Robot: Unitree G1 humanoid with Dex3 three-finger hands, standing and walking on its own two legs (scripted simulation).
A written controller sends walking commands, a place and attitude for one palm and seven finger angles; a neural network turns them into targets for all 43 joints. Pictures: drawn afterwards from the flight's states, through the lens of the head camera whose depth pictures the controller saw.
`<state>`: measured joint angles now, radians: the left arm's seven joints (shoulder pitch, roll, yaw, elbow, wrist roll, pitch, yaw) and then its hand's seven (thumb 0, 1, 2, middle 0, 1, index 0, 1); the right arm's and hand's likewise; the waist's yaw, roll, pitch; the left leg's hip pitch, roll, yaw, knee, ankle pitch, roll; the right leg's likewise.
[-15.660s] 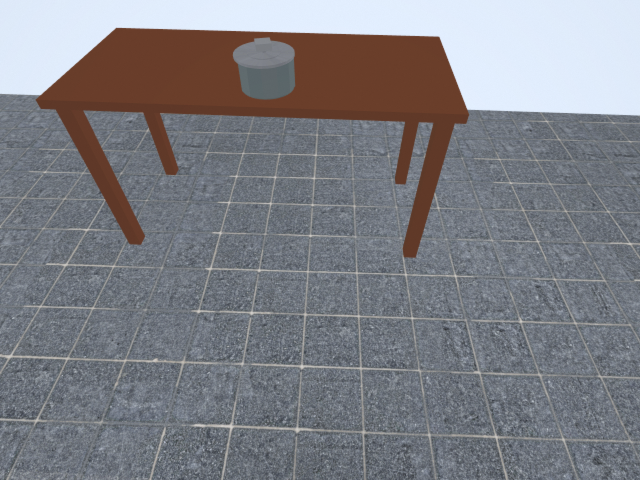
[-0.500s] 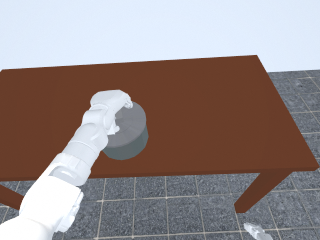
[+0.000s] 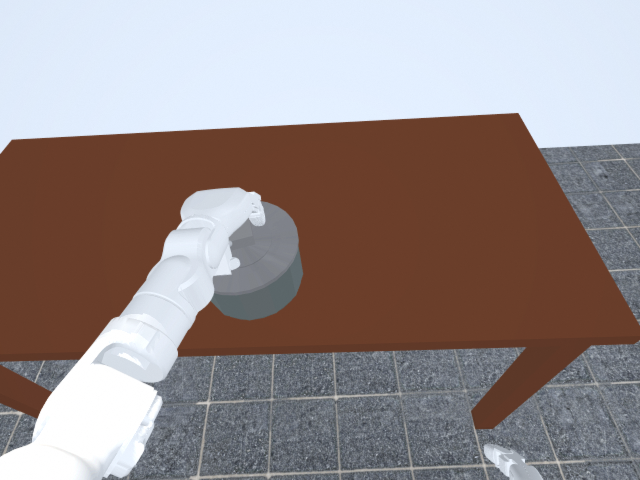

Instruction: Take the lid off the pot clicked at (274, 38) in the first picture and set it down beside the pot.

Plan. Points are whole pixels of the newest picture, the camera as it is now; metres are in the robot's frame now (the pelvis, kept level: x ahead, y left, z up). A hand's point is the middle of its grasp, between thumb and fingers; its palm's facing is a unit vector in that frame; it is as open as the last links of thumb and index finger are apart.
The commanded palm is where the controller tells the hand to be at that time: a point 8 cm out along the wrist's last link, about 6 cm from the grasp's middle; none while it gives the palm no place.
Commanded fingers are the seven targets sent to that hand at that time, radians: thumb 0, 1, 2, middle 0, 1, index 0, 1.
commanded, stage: close the fingers and squeeze the knob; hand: left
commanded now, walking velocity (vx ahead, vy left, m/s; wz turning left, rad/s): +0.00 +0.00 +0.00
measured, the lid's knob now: (236, 232) +0.45 +0.13 +0.04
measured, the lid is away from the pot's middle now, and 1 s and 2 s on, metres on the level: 0.00 0.01 0.00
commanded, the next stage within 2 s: lift the lid straight up in 1.06 s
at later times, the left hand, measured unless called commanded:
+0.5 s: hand (230, 242) +0.42 +0.13 +0.05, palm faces -0.30 -0.07 -0.95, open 7.9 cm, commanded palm +0.41 +0.14 +0.11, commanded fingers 0.00 0.28 0.98 -0.68 -0.93 -0.71 -0.96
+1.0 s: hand (232, 242) +0.42 +0.13 +0.05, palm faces -0.33 -0.04 -0.94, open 7.4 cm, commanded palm +0.41 +0.13 +0.11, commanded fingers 0.00 0.52 1.09 -0.75 -0.97 -0.87 -1.03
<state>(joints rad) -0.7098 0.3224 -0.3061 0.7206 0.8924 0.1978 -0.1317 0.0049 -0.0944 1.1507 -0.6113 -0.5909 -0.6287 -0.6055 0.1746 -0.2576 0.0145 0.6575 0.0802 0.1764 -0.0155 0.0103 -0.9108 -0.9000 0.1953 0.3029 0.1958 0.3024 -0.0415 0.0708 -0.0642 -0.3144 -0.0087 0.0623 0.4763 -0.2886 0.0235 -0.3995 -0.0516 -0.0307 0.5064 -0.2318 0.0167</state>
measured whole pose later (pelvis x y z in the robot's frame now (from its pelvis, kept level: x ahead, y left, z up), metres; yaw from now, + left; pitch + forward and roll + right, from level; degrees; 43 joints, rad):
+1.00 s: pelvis +0.00 +0.00 +0.00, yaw +0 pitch +7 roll +1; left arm -0.74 0.31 -0.34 0.74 0.90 0.22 -0.15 0.01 0.16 0.96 -0.58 -0.88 -0.71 -0.95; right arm 0.16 -0.26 0.02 0.67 0.08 0.18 -0.02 0.01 -0.91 -0.90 0.20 0.30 0.20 0.30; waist -0.04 0.07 -0.06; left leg -0.32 -0.01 0.05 0.49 -0.29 0.02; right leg -0.41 -0.05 -0.04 0.52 -0.24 0.01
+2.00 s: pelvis +0.00 +0.00 +0.00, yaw +1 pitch +5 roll +1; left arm -0.76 0.34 -0.36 0.59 0.87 0.30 -0.23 0.04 0.17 0.94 -0.58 -0.86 -0.77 -0.96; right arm 0.11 -0.26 0.03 0.66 0.08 0.14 -0.01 0.01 -0.91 -0.90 0.19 0.30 0.20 0.30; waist -0.02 0.09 -0.05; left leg -0.25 -0.01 0.04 0.43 -0.27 0.02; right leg -0.33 -0.05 -0.05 0.48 -0.23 0.01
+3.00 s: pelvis -0.01 -0.01 +0.00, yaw +2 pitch +3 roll +1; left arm -0.92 0.40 -0.38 0.51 0.85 0.35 -0.39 0.04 0.17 0.94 -0.58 -0.86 -0.78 -0.96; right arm 0.12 -0.28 0.04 0.65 0.08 0.08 -0.02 0.01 -0.91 -0.90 0.19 0.30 0.19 0.30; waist -0.02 0.10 -0.03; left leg -0.21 -0.02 0.03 0.41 -0.24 0.02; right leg -0.30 -0.06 -0.06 0.47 -0.22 0.01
